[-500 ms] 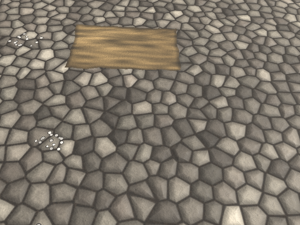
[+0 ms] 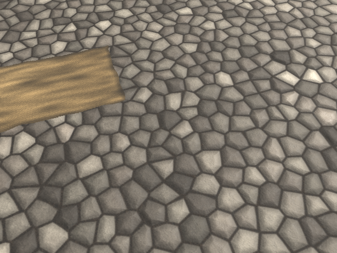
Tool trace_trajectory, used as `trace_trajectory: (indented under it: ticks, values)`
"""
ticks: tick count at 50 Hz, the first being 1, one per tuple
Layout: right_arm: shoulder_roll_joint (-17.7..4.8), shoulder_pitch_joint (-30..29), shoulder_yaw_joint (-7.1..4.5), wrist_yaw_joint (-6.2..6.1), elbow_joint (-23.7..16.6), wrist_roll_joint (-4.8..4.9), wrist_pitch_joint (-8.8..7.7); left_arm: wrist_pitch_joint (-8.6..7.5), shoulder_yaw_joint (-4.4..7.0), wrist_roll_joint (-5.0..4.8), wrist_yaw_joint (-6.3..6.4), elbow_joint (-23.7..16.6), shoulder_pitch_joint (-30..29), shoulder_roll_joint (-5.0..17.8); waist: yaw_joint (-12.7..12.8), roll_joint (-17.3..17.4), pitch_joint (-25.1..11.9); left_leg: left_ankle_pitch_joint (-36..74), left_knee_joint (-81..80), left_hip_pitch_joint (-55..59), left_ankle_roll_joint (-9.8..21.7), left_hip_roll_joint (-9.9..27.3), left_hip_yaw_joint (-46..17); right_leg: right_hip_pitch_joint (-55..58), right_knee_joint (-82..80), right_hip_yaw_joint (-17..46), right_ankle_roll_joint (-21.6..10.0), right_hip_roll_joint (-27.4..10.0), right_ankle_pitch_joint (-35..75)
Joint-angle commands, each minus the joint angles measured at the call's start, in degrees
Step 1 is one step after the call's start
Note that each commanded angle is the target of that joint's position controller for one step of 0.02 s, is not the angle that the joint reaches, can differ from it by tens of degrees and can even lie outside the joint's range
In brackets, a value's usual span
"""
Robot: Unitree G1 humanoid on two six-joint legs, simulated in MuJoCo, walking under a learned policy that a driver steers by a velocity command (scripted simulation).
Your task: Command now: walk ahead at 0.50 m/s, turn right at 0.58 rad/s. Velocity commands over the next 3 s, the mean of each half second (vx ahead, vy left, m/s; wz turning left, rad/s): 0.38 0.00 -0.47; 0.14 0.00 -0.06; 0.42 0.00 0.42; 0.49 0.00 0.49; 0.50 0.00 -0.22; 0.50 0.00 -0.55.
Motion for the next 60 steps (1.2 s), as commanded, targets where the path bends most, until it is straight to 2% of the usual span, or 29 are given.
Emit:
trace_trajectory:
  ticks: [1,11,13,16,17,18,19,20,21,22,24,28,33,36,37,38,39,40,42,44,46,48,52,53,54,55,56,57,60]
  values:
    - [-4.5,3.3,-1.06,0.39,-2.5,-0.52,1.35,-2.00,1.66,-0.24,0.15,-3.0,1.8,7.8,-1.4,-1.1,-3.4,3.9,-5.5,-4.1,-1.6,0.6,0.6,3.3,-11.4,16.2,-9.0,-15.0,19.4]
    - [-4.9,-16.2,-0.05,1.23,-9.8,0.47,0.62,-1.60,1.80,0.44,0.74,-1.7,12.4,8.8,5.8,-4.6,-1.3,16.5,-27.5,-9.9,-1.3,-3.6,0.3,13.6,-7.4,20.9,-5.5,-14.7,22.6]
    - [-5.1,-15.3,0.08,0.99,-10.0,0.63,-0.04,-1.30,1.83,0.67,1.29,-1.8,11.9,9.2,4.8,-5.1,-1.0,15.3,-31.8,-5.6,-0.1,-5.5,0.5,14.2,-3.3,20.5,-3.6,-14.4,31.9]
    - [-7.6,-2.1,-0.88,-0.30,-5.9,0.31,-1.50,-1.82,1.71,0.15,1.47,-2.2,8.7,9.6,-1.1,-5.4,-6.3,18.4,-40.2,14.4,3.5,-8.9,2.0,11.3,9.5,18.3,1.5,-11.1,45.7]
    - [-9.4,4.8,-1.36,-0.88,-4.6,-0.32,-2.55,-2.41,1.37,-0.68,1.20,-2.8,7.7,8.5,-4.5,-3.7,-10.6,27.1,-41.8,26.6,5.4,-3.4,-1.7,5.5,19.7,17.2,3.0,-8.3,37.3]
    - [-14.1,11.2,-2.02,-1.32,-4.6,-1.19,-2.80,-2.71,0.16,-1.34,1.38,-4.8,11.1,3.4,-4.3,7.1,-19.5,54.6,-35.6,41.6,9.7,14.1,-16.0,-4.7,37.3,11.8,4.7,-3.0,0.4]
    - [-15.2,10.2,-2.89,-0.80,-4.7,0.67,-1.45,-1.91,0.66,-2.17,2.13,-4.6,18.1,5.0,-1.5,16.1,-27.6,65.6,-38.1,46.1,18.7,22.8,-33.0,-12.8,49.7,8.5,5.5,2.9,-26.0]
    - [-10.2,6.3,-1.95,-0.38,-5.8,1.92,-0.78,-0.79,1.01,0.17,2.45,-2.0,16.9,7.7,-0.1,4.6,-21.6,57.9,-40.1,38.1,18.0,19.4,-29.1,-14.1,52.7,10.9,5.6,-1.0,-21.1]
    - [-5.6,2.3,-0.56,-0.35,-6.0,2.08,-0.75,-0.37,0.88,0.79,1.92,-2.3,12.3,7.0,0.0,1.6,-14.4,53.4,-41.9,31.4,16.2,15.4,-21.2,-14.9,50.5,10.2,6.3,-2.4,-18.2]
    - [-3.5,0.5,0.26,-0.41,-5.6,1.71,-0.72,0.07,0.59,0.87,1.50,-2.7,10.1,5.7,0.6,1.2,-10.4,51.7,-44.1,26.6,14.4,12.4,-16.0,-14.8,47.4,9.8,6.9,-4.0,-16.8]
    - [-4.4,0.5,0.36,-0.58,-3.9,1.65,-0.96,1.69,0.23,1.56,0.56,-2.5,9.5,4.2,1.7,4.9,-7.5,51.3,-47.1,19.3,12.9,8.4,-9.5,-10.2,42.9,8.3,7.8,-4.5,-14.1]
    - [-5.2,-0.7,0.52,-0.33,-2.2,0.96,-1.40,2.93,-0.67,1.11,0.36,-2.0,8.4,2.4,3.5,5.3,-9.5,49.8,-48.3,15.2,13.6,6.9,-4.4,-5.4,32.5,6.5,8.4,-4.7,-11.5]
    - [-6.9,1.5,0.16,-0.11,0.1,0.99,0.70,3.97,-2.11,1.11,0.57,-1.8,2.0,2.0,0.7,8.1,-8.5,21.9,-50.0,12.3,12.4,5.3,-5.3,1.1,15.8,2.1,8.1,-6.5,-8.5]
    - [-6.3,1.8,0.39,-0.40,0.8,1.37,2.20,3.06,-2.69,1.66,1.18,-1.1,0.8,1.9,1.7,3.9,-4.7,3.9,-49.0,6.1,8.6,3.9,-7.1,8.5,0.4,3.0,6.3,-7.4,-2.0]
    - [-4.9,2.7,0.80,-0.39,0.8,1.24,2.19,2.31,-2.66,2.25,1.67,-1.2,0.7,3.7,1.4,-0.2,-4.1,1.8,-46.8,4.2,5.8,2.6,-6.7,10.4,-4.2,9.9,5.2,-12.9,-0.6]
    - [-2.7,6.5,1.13,-0.21,0.8,2.01,2.28,1.81,-1.93,1.76,2.09,-1.7,-2.5,7.9,-2.7,-8.2,-3.1,-0.5,-44.1,5.9,3.3,-3.5,-1.3,4.8,-7.4,18.4,2.4,-19.5,-1.3]
    - [-2.1,7.7,1.46,-0.43,3.0,1.92,2.84,1.40,-2.56,0.80,1.73,-0.8,-3.7,5.4,-2.4,-8.8,-3.3,2.4,-44.2,18.5,2.6,-4.3,0.1,-6.2,-9.6,18.5,0.9,-20.8,-7.9]
    - [-3.3,6.2,1.10,-0.57,3.4,1.99,3.06,1.10,-3.36,0.53,1.59,-0.4,-5.2,2.7,-2.9,-7.2,-1.3,5.8,-45.0,21.4,2.2,-3.7,-0.9,-9.2,-10.4,16.3,2.8,-17.2,-13.2]
    - [-5.2,6.6,0.26,-0.29,4.4,1.34,2.88,1.26,-2.31,0.36,1.77,1.4,-2.6,5.2,-1.7,-9.8,-1.0,-1.5,-40.6,18.6,2.8,-5.8,1.6,-6.7,-11.3,14.6,3.2,-13.4,-24.8]
    - [-4.0,6.6,0.24,0.20,4.8,0.69,2.85,1.61,-1.41,0.42,1.65,2.1,-0.9,6.6,-0.6,-10.5,1.8,-5.5,-36.3,12.5,3.7,-7.9,4.3,-5.3,-13.5,17.8,0.7,-15.9,-33.1]
    - [-2.2,6.0,0.39,0.53,4.7,0.37,2.50,1.49,-0.70,0.44,1.54,2.4,-0.3,7.1,0.1,-10.4,2.8,-3.1,-30.5,8.8,4.4,-7.4,4.5,-3.4,-15.8,21.4,-2.1,-20.1,-34.0]
    - [-2.4,6.3,0.16,0.86,4.7,0.54,1.76,0.71,-0.36,0.56,1.56,2.4,-1.3,6.5,-0.4,-9.1,2.5,-2.8,-28.3,7.6,5.6,-5.8,3.6,-1.6,-16.3,20.6,-3.2,-21.9,-30.3]
    - [-2.0,13.7,-0.50,0.76,7.7,1.03,0.49,-0.56,0.12,0.50,1.43,1.8,-5.5,5.7,-4.1,-4.3,2.3,-2.6,-40.3,21.9,8.3,-7.8,3.7,-7.2,-7.7,10.3,-0.7,-17.7,-25.7]
    - [-3.6,19.2,-1.01,0.36,9.5,0.61,0.10,-0.77,-0.40,0.98,1.35,0.7,-7.4,3.4,-5.9,2.4,2.0,-9.2,-46.7,26.7,9.9,-2.7,-6.1,-12.0,3.2,4.9,0.9,-14.1,-22.8]
    - [-9.1,23.5,-2.56,0.19,10.5,1.10,-0.10,-1.27,-1.41,0.63,0.73,-2.1,-9.8,0.0,-6.4,15.5,3.0,-23.8,-58.4,30.7,15.0,9.0,-30.7,-23.6,18.4,-3.9,4.3,-6.0,-17.6]
    - [-9.4,23.3,-2.65,0.59,10.5,1.20,0.06,-1.76,-1.03,2.03,0.34,-2.7,-11.1,2.7,-6.0,12.4,5.5,-22.3,-61.7,31.4,17.5,13.3,-39.9,-29.5,26.0,0.1,3.9,-5.4,-19.1]
    - [-8.6,19.5,-2.55,0.56,9.5,0.96,0.01,-2.26,-0.80,2.07,-0.12,-2.3,-10.5,3.5,-3.5,6.3,5.3,-16.8,-59.6,30.1,17.6,12.4,-35.8,-29.4,30.0,2.9,3.7,-8.0,-14.8]
    - [-7.8,17.2,-2.51,0.43,8.6,1.00,-0.20,-2.86,-0.84,1.60,-0.56,-1.8,-10.2,3.5,-2.3,3.4,3.4,-9.9,-58.7,30.0,16.2,9.9,-30.9,-28.1,30.8,3.3,4.0,-9.1,-10.9]
    - [-5.8,16.5,-2.21,-0.31,8.6,1.91,-0.84,-3.11,-1.04,2.23,-1.28,-2.0,-10.7,2.9,-1.8,4.0,-0.2,8.2,-57.7,31.8,14.2,5.0,-21.4,-26.0,29.0,2.1,6.3,-9.9,-3.7]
